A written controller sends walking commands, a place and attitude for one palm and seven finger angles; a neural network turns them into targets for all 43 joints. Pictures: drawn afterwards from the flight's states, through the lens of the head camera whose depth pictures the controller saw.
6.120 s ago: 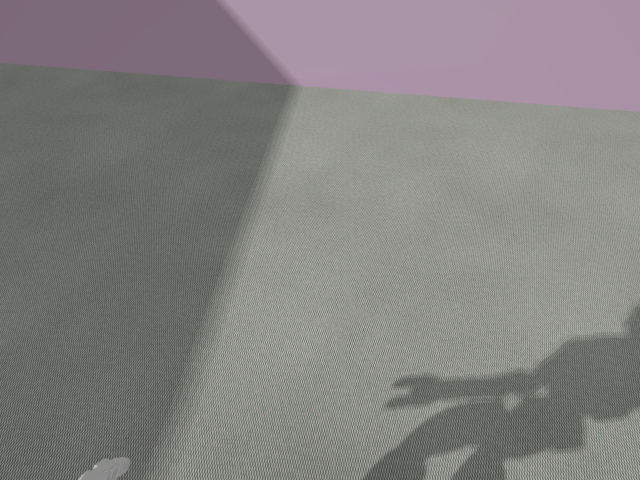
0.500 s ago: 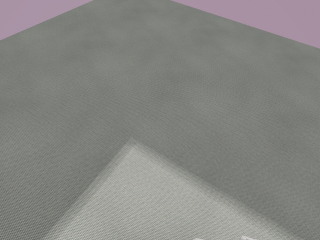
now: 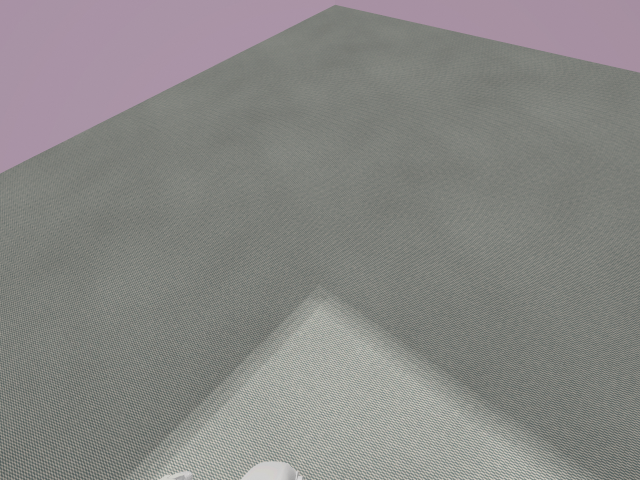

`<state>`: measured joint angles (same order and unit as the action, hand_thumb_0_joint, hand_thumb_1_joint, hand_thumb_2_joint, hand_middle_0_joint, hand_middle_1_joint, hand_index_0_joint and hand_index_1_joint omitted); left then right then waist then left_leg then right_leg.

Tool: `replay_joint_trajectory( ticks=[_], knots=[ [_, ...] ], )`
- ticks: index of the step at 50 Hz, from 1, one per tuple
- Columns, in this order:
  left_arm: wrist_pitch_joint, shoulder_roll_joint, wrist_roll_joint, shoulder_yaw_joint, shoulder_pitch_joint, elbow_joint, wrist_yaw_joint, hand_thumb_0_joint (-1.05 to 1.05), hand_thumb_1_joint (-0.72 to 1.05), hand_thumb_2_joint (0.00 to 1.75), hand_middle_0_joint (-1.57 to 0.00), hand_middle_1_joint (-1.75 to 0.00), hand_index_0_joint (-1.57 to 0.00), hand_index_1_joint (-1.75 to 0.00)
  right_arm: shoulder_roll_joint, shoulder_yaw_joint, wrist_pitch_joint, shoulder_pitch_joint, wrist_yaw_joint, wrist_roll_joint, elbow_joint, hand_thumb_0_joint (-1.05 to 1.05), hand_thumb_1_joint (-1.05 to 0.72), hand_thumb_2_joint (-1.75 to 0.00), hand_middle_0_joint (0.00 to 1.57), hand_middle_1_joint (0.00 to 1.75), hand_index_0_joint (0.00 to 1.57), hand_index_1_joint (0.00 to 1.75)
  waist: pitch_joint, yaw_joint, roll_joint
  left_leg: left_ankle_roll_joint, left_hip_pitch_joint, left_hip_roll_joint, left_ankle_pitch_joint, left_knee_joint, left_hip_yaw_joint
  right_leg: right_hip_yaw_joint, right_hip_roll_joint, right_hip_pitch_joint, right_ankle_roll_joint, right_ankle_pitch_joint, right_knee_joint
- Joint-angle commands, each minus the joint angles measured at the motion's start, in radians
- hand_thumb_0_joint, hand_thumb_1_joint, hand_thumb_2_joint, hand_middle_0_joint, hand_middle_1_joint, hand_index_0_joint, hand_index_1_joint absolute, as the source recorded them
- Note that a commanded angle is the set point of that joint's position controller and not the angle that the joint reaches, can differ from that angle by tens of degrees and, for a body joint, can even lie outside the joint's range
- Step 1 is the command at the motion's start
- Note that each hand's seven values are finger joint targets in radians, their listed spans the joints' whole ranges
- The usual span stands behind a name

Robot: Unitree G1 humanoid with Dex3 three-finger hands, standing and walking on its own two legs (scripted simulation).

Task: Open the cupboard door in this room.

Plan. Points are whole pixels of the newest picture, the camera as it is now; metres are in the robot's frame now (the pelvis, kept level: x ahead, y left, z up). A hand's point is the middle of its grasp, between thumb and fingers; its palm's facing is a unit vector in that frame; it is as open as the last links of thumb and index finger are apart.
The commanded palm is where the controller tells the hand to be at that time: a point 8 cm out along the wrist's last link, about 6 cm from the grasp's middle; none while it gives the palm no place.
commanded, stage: turn or walk to find it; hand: left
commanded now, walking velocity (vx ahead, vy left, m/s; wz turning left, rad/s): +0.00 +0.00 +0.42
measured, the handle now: out of the picture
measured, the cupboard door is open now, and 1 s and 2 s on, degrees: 0 0 0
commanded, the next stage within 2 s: none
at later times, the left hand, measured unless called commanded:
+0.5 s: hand out of the picture -0.04 +0.26 -0.17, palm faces +0.26 -0.94 -0.24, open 7.4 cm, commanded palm none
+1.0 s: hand out of the picture -0.07 +0.20 -0.15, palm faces +0.43 -0.87 -0.26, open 7.4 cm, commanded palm none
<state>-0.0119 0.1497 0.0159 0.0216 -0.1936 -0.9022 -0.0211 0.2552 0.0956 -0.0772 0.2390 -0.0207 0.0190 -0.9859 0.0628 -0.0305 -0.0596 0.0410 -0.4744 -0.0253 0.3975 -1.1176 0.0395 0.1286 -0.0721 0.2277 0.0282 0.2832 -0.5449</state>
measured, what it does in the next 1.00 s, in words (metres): steps on the spot, turning left: left foot, then right foot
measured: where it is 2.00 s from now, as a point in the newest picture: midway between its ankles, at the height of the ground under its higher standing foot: outside the picture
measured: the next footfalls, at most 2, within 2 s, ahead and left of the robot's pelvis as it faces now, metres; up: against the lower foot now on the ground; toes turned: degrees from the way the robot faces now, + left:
left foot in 0.32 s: -0.01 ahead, +0.15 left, +0.00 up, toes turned +14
right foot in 0.74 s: +0.03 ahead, -0.08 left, +0.00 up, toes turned +14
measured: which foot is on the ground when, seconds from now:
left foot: up 0.00-0.30, down 0.32-0.74, up 0.76-1.00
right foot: down 0.00-0.32, up 0.34-0.72, down 0.74-1.00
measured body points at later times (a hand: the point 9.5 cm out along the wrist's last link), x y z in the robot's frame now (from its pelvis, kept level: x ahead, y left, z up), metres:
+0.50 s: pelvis -0.04 +0.04 +0.00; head -0.02 +0.07 +0.45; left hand -0.06 +0.31 -0.16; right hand +0.10 -0.18 -0.13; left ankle -0.05 +0.14 -0.74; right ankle -0.02 -0.10 -0.67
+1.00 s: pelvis -0.05 +0.00 +0.00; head -0.02 -0.01 +0.45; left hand -0.09 +0.25 -0.13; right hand +0.10 -0.22 -0.16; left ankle -0.13 +0.13 -0.66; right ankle -0.01 -0.09 -0.74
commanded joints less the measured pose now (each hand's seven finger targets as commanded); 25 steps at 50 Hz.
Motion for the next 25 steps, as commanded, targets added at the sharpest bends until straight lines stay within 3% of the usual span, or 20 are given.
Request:
replay_joint_trajectory(
  ticks=[1, 5, 10, 12, 13, 14, 15, 16, 17, 18, 19, 21, 25],
  knots=[
    [0.025, 0.194, 0.006, 0.055, -0.01, 0.057, -0.016, 0.0, 0.9, 0.9, -0.2, -0.3, -0.2, -0.3, 0.051, 0.006, 0.017, -0.005, 0.001, 0.005, 0.06, 0.0, -0.9, -0.9, 0.2, 0.3, 0.2, 0.3, -0.013, 0.028, 0.239, 0.024, -0.06, 0.054, -0.044, -0.068, -0.008, -0.147, -0.238, -0.022, 0.074, -0.166, 0.265],
    [0.02, 0.226, 0.014, 0.067, -0.064, 0.027, -0.017, 0.0, 0.9, 0.9, -0.2, -0.3, -0.2, -0.3, 0.04, -0.004, 0.017, -0.06, 0.001, 0.002, 0.069, 0.0, -0.9, -0.9, 0.2, 0.3, 0.2, 0.3, -0.023, 0.061, 0.221, 0.03, -0.024, 0.066, 0.028, 0.1, -0.048, -0.133, -0.273, -0.074, 0.097, -0.195, 0.25],
    [0.012, 0.265, 0.019, 0.079, -0.092, -0.001, -0.014, 0.0, 0.9, 0.9, -0.2, -0.3, -0.2, -0.3, 0.022, -0.02, 0.034, -0.09, 0.004, -0.01, 0.079, 0.0, -0.9, -0.9, 0.2, 0.3, 0.2, 0.3, -0.071, 0.083, 0.27, 0.012, 0.071, 0.062, 0.087, 0.336, -0.104, -0.113, -0.302, -0.118, 0.117, -0.339, 0.176],
    [0.008, 0.271, 0.016, 0.081, -0.082, -0.009, -0.011, 0.0, 0.9, 0.9, -0.2, -0.3, -0.2, -0.3, 0.023, -0.022, 0.041, -0.052, 0.009, -0.012, 0.073, 0.0, -0.9, -0.9, 0.2, 0.3, 0.2, 0.3, -0.091, 0.061, 0.258, 0.005, 0.149, 0.046, 0.028, 0.455, -0.135, -0.082, -0.296, -0.101, 0.094, -0.373, 0.126],
    [0.004, 0.268, 0.012, 0.08, -0.076, -0.011, -0.009, 0.0, 0.9, 0.9, -0.2, -0.3, -0.2, -0.3, 0.028, -0.023, 0.046, -0.025, 0.01, -0.01, 0.066, 0.0, -0.9, -0.9, 0.2, 0.3, 0.2, 0.3, -0.107, 0.044, 0.253, -0.001, 0.211, 0.042, -0.046, 0.548, -0.143, -0.053, -0.28, -0.077, 0.064, -0.355, 0.085],
    [-0.001, 0.256, 0.004, 0.078, -0.065, -0.012, -0.007, 0.0, 0.9, 0.9, -0.2, -0.3, -0.2, -0.3, 0.048, -0.02, 0.052, 0.01, 0.009, -0.009, 0.058, 0.0, -0.9, -0.9, 0.2, 0.3, 0.2, 0.3, -0.117, 0.02, 0.19, -0.012, 0.319, 0.056, -0.16, 0.677, -0.128, -0.017, -0.257, -0.007, 0.019, -0.288, 0.01],
    [-0.011, 0.212, -0.005, 0.073, -0.076, 0.006, -0.004, 0.0, 0.9, 0.9, -0.2, -0.3, -0.2, -0.3, 0.121, -0.005, 0.063, 0.039, 0.011, -0.003, 0.058, 0.0, -0.9, -0.9, 0.2, 0.3, 0.2, 0.3, -0.13, 0.001, -0.004, -0.067, 0.428, 0.198, -0.253, 0.774, 0.063, 0.041, -0.173, 0.156, -0.044, -0.086, -0.157],
    [-0.015, 0.148, -0.005, 0.055, -0.047, 0.048, 0.003, 0.0, 0.9, 0.9, -0.2, -0.3, -0.2, -0.3, 0.212, 0.014, 0.063, 0.065, 0.015, 0.003, 0.064, 0.0, -0.9, -0.9, 0.2, 0.3, 0.2, 0.3, -0.095, -0.015, -0.249, -0.18, 0.448, 0.417, -0.517, 0.826, 0.323, 0.052, -0.061, 0.353, -0.105, 0.317, -0.353],
    [-0.029, 0.168, 0.005, 0.048, 0.023, 0.058, -0.005, 0.0, 0.9, 0.9, -0.2, -0.3, -0.2, -0.3, 0.215, 0.016, 0.062, 0.087, 0.025, 0.004, 0.046, 0.0, -0.9, -0.9, 0.2, 0.3, 0.2, 0.3, -0.098, -0.047, -0.202, -0.229, 0.365, 0.433, -0.476, 0.839, 0.331, -0.05, -0.059, 0.325, -0.095, 0.334, -0.478],
    [-0.033, 0.165, 0.003, 0.056, 0.058, 0.05, -0.003, 0.0, 0.9, 0.9, -0.2, -0.3, -0.2, -0.3, 0.195, 0.011, 0.061, 0.05, 0.034, 0.006, 0.047, 0.0, -0.9, -0.9, 0.2, 0.3, 0.2, 0.3, -0.061, -0.032, -0.193, -0.225, 0.309, 0.387, -0.409, 0.842, 0.298, -0.088, -0.055, 0.339, -0.091, 0.28, -0.54],
    [-0.031, 0.177, 0.002, 0.058, 0.041, 0.034, 0.005, 0.0, 0.9, 0.9, -0.2, -0.3, -0.2, -0.3, 0.166, 0.0, 0.061, -0.018, 0.037, 0.004, 0.064, 0.0, -0.9, -0.9, 0.2, 0.3, 0.2, 0.3, -0.034, -0.001, -0.138, -0.215, 0.272, 0.35, -0.339, 0.841, 0.245, -0.099, -0.061, 0.336, -0.092, 0.209, -0.564],
    [-0.027, 0.168, 0.003, 0.058, -0.019, 0.0, 0.012, 0.0, 0.9, 0.9, -0.2, -0.3, -0.2, -0.3, 0.139, -0.012, 0.068, -0.082, 0.038, 0.002, 0.086, 0.0, -0.9, -0.9, 0.2, 0.3, 0.2, 0.3, -0.034, 0.032, -0.098, -0.19, 0.263, 0.277, -0.37, 0.831, 0.161, -0.093, -0.047, 0.296, -0.099, 0.132, -0.549],
    [-0.025, 0.161, 0.0, 0.052, -0.014, 0.005, 0.011, 0.0, 0.9, 0.9, -0.2, -0.3, -0.2, -0.3, 0.141, -0.007, 0.069, -0.042, 0.038, 0.0, 0.078, 0.0, -0.9, -0.9, 0.2, 0.3, 0.2, 0.3, -0.07, 0.009, -0.069, -0.205, 0.344, 0.261, -0.448, 0.811, 0.171, -0.089, -0.021, 0.277, -0.11, 0.141, -0.438]
  ],
)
